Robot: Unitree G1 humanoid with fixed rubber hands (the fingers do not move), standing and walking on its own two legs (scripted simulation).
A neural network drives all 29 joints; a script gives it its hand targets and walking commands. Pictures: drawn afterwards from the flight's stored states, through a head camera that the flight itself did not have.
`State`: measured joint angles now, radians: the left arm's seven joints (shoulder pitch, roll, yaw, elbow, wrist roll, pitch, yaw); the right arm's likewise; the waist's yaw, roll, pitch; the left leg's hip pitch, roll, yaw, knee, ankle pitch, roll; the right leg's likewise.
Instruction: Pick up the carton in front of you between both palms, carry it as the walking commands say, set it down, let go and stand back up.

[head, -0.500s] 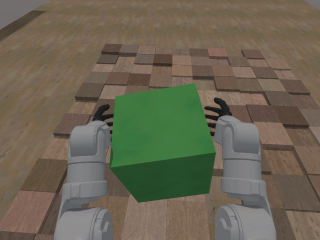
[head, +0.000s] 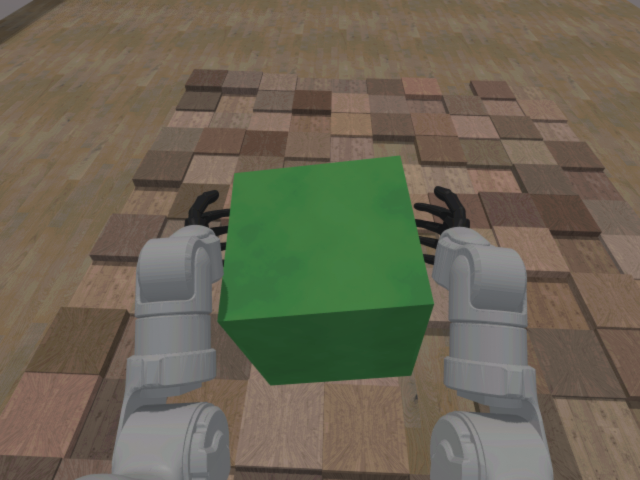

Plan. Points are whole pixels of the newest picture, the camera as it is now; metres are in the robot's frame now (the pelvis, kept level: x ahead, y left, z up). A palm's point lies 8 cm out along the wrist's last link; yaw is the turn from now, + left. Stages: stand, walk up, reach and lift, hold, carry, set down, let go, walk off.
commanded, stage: carry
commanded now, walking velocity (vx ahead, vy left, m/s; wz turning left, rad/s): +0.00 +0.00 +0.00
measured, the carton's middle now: (329, 281) +0.35 -0.01 +0.04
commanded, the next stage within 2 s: none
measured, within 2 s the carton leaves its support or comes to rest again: neither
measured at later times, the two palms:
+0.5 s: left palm (186, 261) +0.34 +0.17 +0.10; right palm (428, 264) +0.33 -0.12 +0.10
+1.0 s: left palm (212, 140) +0.56 +0.18 +0.12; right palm (398, 152) +0.54 -0.12 +0.12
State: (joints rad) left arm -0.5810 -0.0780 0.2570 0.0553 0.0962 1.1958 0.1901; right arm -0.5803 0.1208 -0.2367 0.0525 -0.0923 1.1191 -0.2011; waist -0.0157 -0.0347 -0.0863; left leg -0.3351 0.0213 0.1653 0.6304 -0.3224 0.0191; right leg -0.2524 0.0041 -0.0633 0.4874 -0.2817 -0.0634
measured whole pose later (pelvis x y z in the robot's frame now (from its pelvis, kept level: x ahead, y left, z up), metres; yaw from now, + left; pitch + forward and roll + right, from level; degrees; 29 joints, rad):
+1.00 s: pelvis +0.27 +0.05 +0.02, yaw -3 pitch +4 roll +2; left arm -0.27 -0.12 0.15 -0.30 0.09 1.26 0.18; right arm -0.27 0.15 -0.09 -0.29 -0.11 1.21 -0.19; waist -0.05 0.00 -0.09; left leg -0.27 -0.03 0.16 0.55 -0.48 0.06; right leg -0.46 -0.05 -0.06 1.09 -0.53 -0.01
